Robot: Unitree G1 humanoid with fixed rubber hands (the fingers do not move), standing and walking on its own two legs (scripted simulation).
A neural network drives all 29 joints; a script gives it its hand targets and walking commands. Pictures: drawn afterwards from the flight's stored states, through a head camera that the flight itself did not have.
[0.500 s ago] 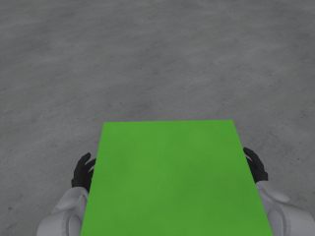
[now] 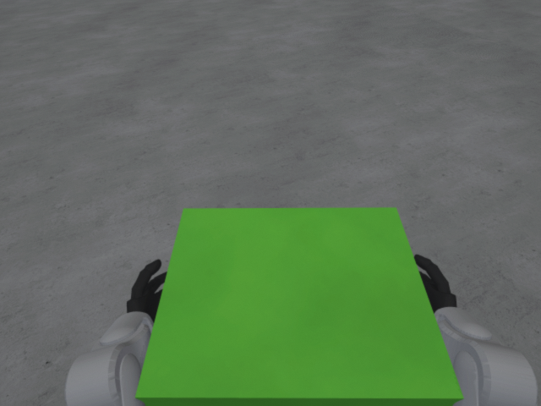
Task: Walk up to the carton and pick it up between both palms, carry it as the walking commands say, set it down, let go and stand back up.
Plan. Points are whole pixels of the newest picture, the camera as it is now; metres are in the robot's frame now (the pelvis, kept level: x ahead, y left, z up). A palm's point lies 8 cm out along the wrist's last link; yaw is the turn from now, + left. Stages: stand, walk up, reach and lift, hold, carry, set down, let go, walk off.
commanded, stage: carry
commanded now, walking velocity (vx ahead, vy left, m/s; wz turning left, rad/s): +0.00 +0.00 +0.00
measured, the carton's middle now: (288, 336) +0.24 +0.00 +0.02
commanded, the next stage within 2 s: none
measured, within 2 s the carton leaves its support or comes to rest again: neither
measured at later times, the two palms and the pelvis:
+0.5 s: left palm (150, 314) +0.24 +0.18 +0.08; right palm (439, 309) +0.24 -0.19 +0.08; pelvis +0.00 +0.00 +0.00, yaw +0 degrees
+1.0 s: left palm (151, 314) +0.24 +0.18 +0.08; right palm (440, 309) +0.24 -0.19 +0.08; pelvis +0.00 -0.01 +0.00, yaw +0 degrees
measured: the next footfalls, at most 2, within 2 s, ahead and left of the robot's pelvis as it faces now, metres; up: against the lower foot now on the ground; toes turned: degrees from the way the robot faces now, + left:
none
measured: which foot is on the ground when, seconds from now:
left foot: down 0.00-1.00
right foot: down 0.00-1.00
